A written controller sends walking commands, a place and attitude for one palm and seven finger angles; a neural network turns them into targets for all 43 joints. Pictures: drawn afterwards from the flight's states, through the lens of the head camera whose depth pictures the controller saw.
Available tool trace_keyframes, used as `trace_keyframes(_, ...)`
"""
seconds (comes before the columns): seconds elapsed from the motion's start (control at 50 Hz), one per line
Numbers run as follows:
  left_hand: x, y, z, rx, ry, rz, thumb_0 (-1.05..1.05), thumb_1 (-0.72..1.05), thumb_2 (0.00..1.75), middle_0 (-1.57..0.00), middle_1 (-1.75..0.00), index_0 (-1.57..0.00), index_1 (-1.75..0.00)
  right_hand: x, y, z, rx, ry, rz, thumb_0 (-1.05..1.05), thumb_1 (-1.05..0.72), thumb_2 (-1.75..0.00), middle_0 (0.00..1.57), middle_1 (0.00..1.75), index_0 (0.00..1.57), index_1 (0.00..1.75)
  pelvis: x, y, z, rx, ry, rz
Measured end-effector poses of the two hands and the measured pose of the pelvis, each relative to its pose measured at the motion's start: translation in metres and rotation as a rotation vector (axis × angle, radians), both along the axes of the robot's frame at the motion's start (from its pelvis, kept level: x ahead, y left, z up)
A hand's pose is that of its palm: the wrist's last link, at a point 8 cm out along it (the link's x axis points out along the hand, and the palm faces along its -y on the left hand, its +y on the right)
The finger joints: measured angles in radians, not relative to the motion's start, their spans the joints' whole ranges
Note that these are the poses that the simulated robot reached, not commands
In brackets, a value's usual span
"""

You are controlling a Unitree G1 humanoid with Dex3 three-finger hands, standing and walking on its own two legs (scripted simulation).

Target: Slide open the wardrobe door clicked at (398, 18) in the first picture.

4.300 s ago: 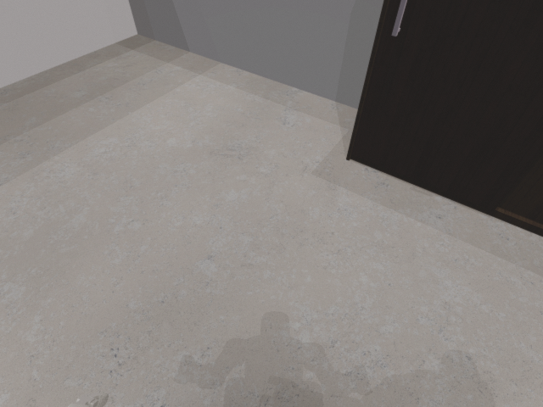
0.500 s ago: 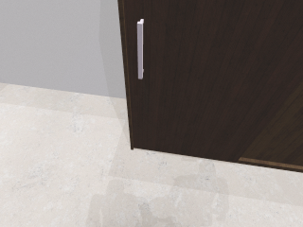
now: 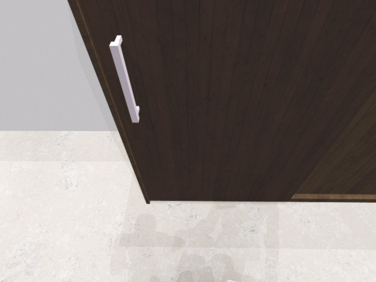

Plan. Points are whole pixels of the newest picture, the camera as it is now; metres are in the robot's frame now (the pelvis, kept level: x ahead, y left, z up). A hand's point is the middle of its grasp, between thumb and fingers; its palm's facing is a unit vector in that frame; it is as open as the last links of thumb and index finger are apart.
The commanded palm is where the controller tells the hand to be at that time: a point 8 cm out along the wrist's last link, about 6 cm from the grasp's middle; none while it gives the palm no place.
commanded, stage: take the last steps up to it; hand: left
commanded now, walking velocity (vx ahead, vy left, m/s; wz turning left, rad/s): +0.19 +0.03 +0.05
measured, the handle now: (128, 83) +0.58 +0.17 +0.10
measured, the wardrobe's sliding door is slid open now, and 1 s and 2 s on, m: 0.00 0.00 0.00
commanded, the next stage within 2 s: come to a stop and stand still in 0.16 s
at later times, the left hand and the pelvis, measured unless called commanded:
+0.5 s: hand out of the picture +0.09 +0.17 -0.18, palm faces +0.11 -0.98 -0.14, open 7.3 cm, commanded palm none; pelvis +0.12 +0.01 +0.01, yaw +1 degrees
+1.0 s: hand out of the picture +0.11 +0.14 -0.14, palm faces +0.07 -0.97 -0.23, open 7.3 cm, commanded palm none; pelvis +0.09 -0.04 +0.02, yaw +1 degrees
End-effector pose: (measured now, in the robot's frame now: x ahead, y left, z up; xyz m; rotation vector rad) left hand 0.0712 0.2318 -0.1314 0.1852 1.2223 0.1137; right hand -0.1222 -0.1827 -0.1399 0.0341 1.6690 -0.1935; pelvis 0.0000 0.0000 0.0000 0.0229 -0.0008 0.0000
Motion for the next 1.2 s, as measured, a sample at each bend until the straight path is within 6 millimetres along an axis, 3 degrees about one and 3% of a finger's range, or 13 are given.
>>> trace_keyframes(0.08, 0.025, -0.018, 0.005, -0.002, -0.058, 0.048, 0.00, 0.91, 0.90, -0.19, -0.30, -0.20, -0.30, 0.046, -0.021, -0.007, 0.005, -0.013, 0.044, 0.01, -0.90, -0.90, 0.20, 0.30, 0.20, 0.30, 0.023, -0.012, 0.001, -0.017, -0.010, 0.025)
trace_keyframes(0.16, 0.032, -0.016, 0.016, 0.029, -0.061, 0.098, -0.02, 0.95, 0.90, -0.20, -0.30, -0.20, -0.30, 0.127, -0.043, -0.003, -0.034, -0.156, 0.103, 0.01, -0.91, -0.90, 0.20, 0.30, 0.20, 0.30, 0.045, -0.017, 0.011, -0.023, -0.001, 0.037)
trace_keyframes(0.28, 0.022, -0.014, 0.012, 0.006, 0.039, 0.117, -0.02, 0.95, 0.90, -0.20, -0.30, -0.20, -0.30, 0.237, -0.062, 0.010, -0.107, -0.352, 0.176, 0.02, -0.94, -0.90, 0.20, 0.30, 0.20, 0.30, 0.075, -0.011, 0.016, -0.033, 0.002, 0.041)
trace_keyframes(0.38, 0.008, -0.014, -0.007, -0.050, 0.148, 0.153, -0.01, 0.93, 0.90, -0.19, -0.30, -0.20, -0.30, 0.303, -0.055, 0.019, -0.151, -0.443, 0.241, 0.02, -0.93, -0.90, 0.20, 0.30, 0.20, 0.30, 0.101, 0.003, 0.010, -0.059, -0.015, 0.033)
trace_keyframes(0.48, 0.006, -0.010, -0.018, -0.080, 0.232, 0.170, 0.00, 0.91, 0.90, -0.19, -0.30, -0.20, -0.30, 0.336, -0.029, 0.025, -0.153, -0.469, 0.269, 0.01, -0.92, -0.90, 0.20, 0.30, 0.20, 0.30, 0.117, 0.013, 0.009, -0.032, -0.018, 0.023)
trace_keyframes(0.54, 0.009, -0.006, -0.015, -0.071, 0.249, 0.157, 0.00, 0.91, 0.90, -0.19, -0.30, -0.20, -0.30, 0.341, -0.017, 0.023, -0.134, -0.471, 0.253, 0.01, -0.91, -0.90, 0.20, 0.30, 0.20, 0.30, 0.116, 0.014, 0.011, -0.024, -0.008, 0.015)
trace_keyframes(0.62, 0.020, 0.002, -0.007, -0.026, 0.229, 0.137, 0.00, 0.91, 0.90, -0.20, -0.30, -0.20, -0.30, 0.332, -0.014, 0.016, -0.103, -0.463, 0.211, 0.00, -0.91, -0.90, 0.20, 0.30, 0.20, 0.30, 0.107, 0.010, 0.012, -0.027, 0.000, 0.007)
trace_keyframes(0.72, 0.037, 0.005, 0.003, 0.045, 0.144, 0.114, 0.00, 0.91, 0.90, -0.19, -0.30, -0.20, -0.30, 0.311, -0.042, 0.007, -0.102, -0.458, 0.172, -0.01, -0.92, -0.89, 0.21, 0.30, 0.21, 0.30, 0.093, -0.007, 0.008, -0.020, -0.002, 0.002)
trace_keyframes(0.8, 0.039, -0.008, 0.007, 0.083, 0.069, 0.101, 0.00, 0.91, 0.90, -0.19, -0.30, -0.20, -0.30, 0.284, -0.069, -0.006, -0.083, -0.413, 0.152, -0.01, -0.91, -0.90, 0.21, 0.30, 0.20, 0.30, 0.086, -0.026, 0.002, -0.001, -0.013, 0.009)
trace_keyframes(0.92, 0.032, -0.038, 0.019, 0.039, 0.074, 0.092, 0.00, 0.91, 0.90, -0.19, -0.30, -0.20, -0.30, 0.244, -0.092, 0.004, -0.081, -0.318, 0.142, 0.00, -0.91, -0.90, 0.20, 0.30, 0.20, 0.30, 0.088, -0.038, 0.017, 0.009, -0.004, -0.001)
trace_keyframes(0.98, 0.030, -0.042, 0.019, 0.031, 0.085, 0.096, 0.00, 0.92, 0.90, -0.20, -0.30, -0.20, -0.30, 0.227, -0.097, 0.006, -0.094, -0.271, 0.146, 0.00, -0.91, -0.90, 0.20, 0.30, 0.20, 0.30, 0.088, -0.038, 0.019, 0.009, 0.003, 0.008)
trace_keyframes(1.08, 0.017, -0.032, 0.016, 0.030, 0.104, 0.128, 0.01, 0.92, 0.90, -0.20, -0.30, -0.20, -0.30, 0.213, -0.094, 0.008, -0.113, -0.208, 0.179, 0.01, -0.91, -0.90, 0.20, 0.30, 0.20, 0.30, 0.081, -0.030, 0.018, 0.006, 0.008, 0.029)
trace_keyframes(1.2, -0.006, -0.005, -0.002, 0.008, 0.157, 0.159, 0.00, 0.91, 0.90, -0.20, -0.30, -0.20, -0.30, 0.224, -0.068, 0.008, -0.141, -0.261, 0.213, 0.01, -0.91, -0.90, 0.20, 0.30, 0.20, 0.30, 0.071, -0.007, 0.009, -0.028, 0.008, 0.043)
